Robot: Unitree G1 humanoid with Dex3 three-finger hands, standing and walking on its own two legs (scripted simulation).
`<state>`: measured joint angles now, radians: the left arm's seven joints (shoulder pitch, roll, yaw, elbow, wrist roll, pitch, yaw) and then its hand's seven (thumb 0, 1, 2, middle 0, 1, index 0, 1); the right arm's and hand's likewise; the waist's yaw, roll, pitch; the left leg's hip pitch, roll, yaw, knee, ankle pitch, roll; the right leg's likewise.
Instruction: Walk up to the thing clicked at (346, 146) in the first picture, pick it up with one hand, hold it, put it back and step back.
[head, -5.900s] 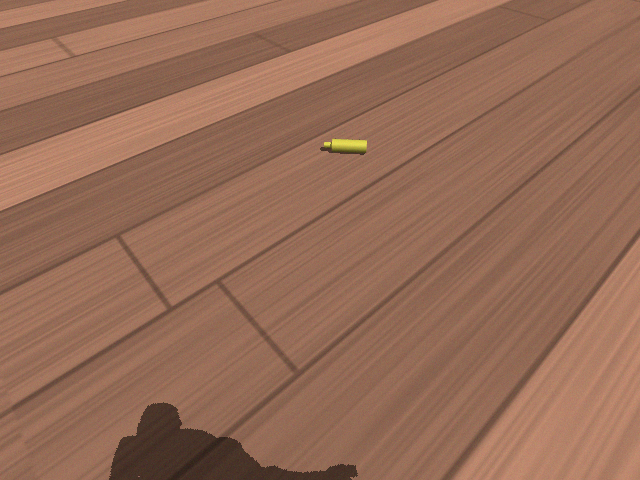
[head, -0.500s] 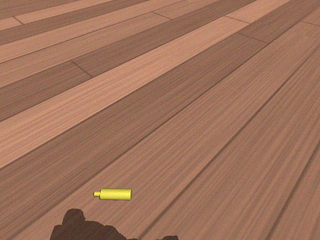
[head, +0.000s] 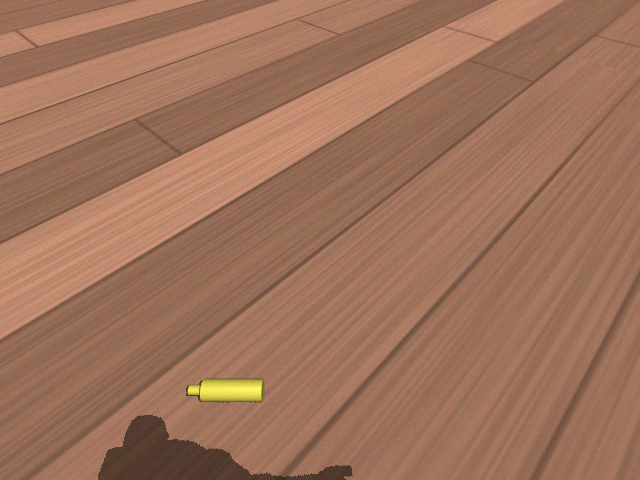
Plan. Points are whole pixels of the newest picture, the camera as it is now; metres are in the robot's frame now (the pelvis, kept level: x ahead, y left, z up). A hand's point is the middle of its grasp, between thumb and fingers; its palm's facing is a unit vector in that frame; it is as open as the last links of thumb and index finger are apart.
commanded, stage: walk up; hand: left
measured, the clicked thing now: (226, 390) +0.52 +0.32 -0.75
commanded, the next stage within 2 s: none
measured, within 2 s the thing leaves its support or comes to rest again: neither
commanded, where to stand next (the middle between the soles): +0.10 -0.01 m, yaw +0 degrees
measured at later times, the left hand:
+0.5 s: hand out of the picture +0.08 +0.25 -0.16, palm faces -0.03 -0.94 -0.35, open 7.4 cm
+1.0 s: hand out of the picture +0.15 +0.31 -0.17, palm faces -0.01 -0.94 -0.35, open 7.4 cm
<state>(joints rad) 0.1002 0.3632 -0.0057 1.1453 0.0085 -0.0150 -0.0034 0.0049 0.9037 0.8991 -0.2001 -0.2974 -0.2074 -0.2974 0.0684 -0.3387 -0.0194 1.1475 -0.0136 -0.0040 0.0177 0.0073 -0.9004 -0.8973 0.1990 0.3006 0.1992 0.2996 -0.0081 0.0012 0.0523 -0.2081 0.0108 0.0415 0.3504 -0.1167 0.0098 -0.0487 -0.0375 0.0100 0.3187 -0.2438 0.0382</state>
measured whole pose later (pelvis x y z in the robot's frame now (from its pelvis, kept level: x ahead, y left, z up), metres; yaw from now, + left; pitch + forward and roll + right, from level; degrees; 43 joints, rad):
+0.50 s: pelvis +0.01 -0.01 +0.00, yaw +0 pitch -2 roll +0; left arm 0.11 0.35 0.00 1.14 0.01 -0.01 0.00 0.00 0.90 0.90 -0.20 -0.30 -0.21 -0.30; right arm 0.06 -0.34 -0.02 1.15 -0.01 0.00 0.01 0.01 -0.90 -0.90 0.20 0.30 0.20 0.30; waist -0.01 0.00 0.04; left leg -0.19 0.02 0.04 0.35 -0.12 0.00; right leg -0.03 -0.03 0.00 0.31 -0.25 0.03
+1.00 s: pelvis +0.10 +0.03 +0.00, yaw +0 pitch -3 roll -1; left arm 0.19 0.42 0.03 0.98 -0.02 0.02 0.01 0.01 0.91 0.90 -0.20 -0.30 -0.21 -0.30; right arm 0.19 -0.34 -0.04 0.98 -0.01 -0.03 0.00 0.01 -0.90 -0.90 0.20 0.30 0.20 0.30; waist 0.00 -0.05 0.15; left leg -0.15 -0.02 0.03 0.44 -0.24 0.05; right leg -0.36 0.00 0.11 0.91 -0.44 -0.02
